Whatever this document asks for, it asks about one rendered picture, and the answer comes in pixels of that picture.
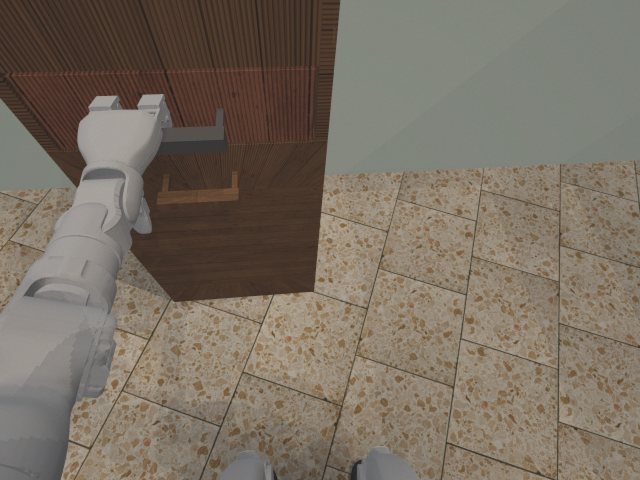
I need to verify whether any drawer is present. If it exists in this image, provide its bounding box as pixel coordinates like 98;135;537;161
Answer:
4;66;316;150

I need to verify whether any robot left upper arm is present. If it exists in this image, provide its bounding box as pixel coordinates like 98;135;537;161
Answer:
0;296;118;480

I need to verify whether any handle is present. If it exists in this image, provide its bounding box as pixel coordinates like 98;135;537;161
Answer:
156;108;227;155
157;188;241;213

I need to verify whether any robot left hand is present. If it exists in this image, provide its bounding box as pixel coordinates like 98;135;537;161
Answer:
77;94;172;234

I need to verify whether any robot left forearm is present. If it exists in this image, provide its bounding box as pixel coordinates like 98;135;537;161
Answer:
0;161;144;335

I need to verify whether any cabinet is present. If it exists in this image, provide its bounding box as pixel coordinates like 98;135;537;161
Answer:
0;0;340;302

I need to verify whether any robot right thigh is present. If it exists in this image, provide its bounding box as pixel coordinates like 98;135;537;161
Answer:
357;454;421;480

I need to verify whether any robot right shin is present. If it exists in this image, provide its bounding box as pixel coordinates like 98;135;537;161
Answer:
365;446;391;460

